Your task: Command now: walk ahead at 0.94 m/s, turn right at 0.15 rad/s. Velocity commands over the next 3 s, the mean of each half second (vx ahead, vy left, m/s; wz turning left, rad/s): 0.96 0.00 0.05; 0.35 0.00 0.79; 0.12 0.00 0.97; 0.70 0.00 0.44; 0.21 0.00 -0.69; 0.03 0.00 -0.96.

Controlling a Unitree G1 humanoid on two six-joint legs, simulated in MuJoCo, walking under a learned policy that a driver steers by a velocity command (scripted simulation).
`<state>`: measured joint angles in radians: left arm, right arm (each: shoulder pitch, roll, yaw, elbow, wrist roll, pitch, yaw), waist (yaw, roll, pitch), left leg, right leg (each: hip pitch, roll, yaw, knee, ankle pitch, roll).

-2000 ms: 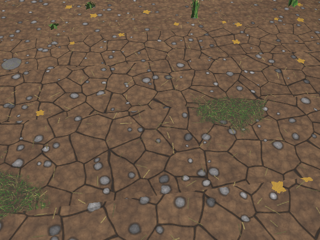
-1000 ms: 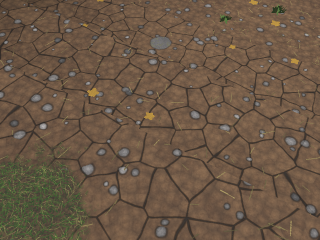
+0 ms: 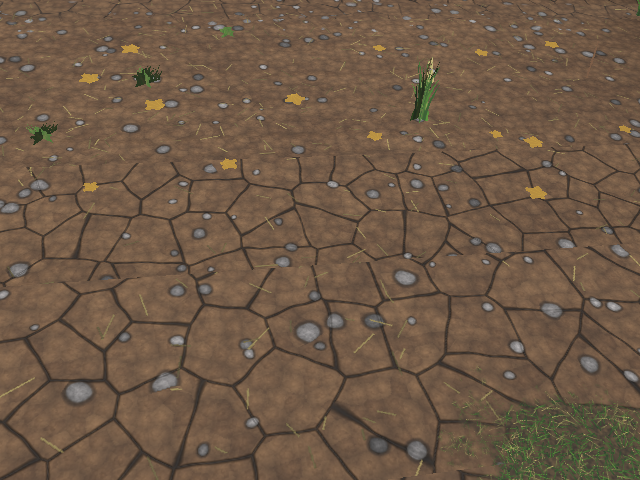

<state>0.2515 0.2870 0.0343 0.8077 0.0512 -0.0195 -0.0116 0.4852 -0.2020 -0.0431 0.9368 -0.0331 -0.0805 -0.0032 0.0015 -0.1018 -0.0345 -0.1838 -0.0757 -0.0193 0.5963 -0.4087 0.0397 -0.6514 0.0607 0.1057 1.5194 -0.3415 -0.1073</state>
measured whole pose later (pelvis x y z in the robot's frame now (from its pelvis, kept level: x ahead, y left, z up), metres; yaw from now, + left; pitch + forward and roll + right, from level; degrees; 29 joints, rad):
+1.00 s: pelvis +0.78 +0.01 -0.15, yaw +26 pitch -1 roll +2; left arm 0.02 0.24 -0.04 0.67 0.01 -0.11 -0.02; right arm 0.44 -0.24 -0.02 0.86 -0.05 -0.12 0.11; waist -0.11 0.00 0.05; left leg -0.20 -0.20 -0.17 0.53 -0.29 0.10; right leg -0.55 -0.08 0.19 0.67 -0.13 0.12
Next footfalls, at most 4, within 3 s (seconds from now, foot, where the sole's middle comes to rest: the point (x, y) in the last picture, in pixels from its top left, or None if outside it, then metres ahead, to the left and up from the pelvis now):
0.26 right None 0.40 -0.09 -0.76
0.76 left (272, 424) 0.77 0.08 -0.92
1.04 right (328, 337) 1.03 -0.06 -0.92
1.38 left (263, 396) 0.84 0.10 -0.92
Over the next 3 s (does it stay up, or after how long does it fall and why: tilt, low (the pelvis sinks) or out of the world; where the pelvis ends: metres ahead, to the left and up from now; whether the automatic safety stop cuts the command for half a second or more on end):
stays up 1.04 0.27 -0.14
